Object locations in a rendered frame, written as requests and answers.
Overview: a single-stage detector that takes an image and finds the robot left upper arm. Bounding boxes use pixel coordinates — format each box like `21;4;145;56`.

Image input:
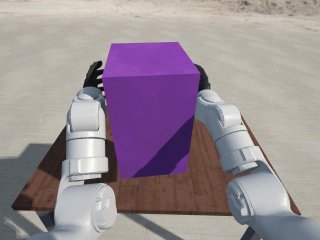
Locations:
27;183;117;240

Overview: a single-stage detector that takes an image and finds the table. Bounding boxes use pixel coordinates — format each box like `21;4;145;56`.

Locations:
11;105;301;240

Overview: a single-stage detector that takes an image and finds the robot right hand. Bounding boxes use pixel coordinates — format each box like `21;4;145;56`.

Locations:
194;63;211;92

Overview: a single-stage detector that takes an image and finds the carton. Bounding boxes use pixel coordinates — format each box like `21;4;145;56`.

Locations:
101;42;201;179

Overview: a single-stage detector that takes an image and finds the robot right upper arm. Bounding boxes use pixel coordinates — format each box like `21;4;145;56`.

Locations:
226;170;320;240

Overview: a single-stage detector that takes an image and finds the robot left forearm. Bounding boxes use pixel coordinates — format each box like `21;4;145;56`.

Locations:
54;86;109;223

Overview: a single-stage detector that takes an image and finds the robot right forearm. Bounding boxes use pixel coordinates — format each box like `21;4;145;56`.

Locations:
194;89;291;208

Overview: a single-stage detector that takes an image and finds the robot left hand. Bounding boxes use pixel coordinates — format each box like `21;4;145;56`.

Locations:
83;60;106;99

